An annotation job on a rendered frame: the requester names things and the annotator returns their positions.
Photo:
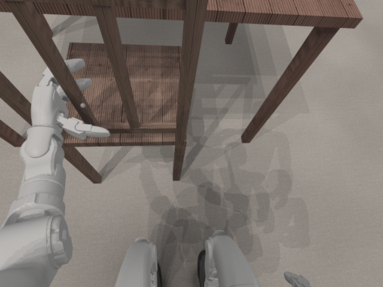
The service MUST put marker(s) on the chair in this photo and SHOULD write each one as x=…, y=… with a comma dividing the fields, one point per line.
x=140, y=93

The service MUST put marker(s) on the left robot hand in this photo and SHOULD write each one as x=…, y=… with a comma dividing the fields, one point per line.
x=47, y=102

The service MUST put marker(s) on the robot right shin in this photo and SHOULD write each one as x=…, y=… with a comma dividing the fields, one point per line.
x=211, y=279

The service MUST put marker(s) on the right robot hand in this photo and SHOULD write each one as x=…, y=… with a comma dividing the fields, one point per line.
x=295, y=280

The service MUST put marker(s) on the left robot upper arm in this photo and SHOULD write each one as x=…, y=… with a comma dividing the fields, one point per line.
x=31, y=252

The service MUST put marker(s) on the left robot forearm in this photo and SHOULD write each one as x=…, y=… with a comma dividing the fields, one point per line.
x=43, y=185

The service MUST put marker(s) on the table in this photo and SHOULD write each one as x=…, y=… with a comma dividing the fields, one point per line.
x=326, y=16

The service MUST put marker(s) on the left robot thigh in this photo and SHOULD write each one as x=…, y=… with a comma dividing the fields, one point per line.
x=138, y=265

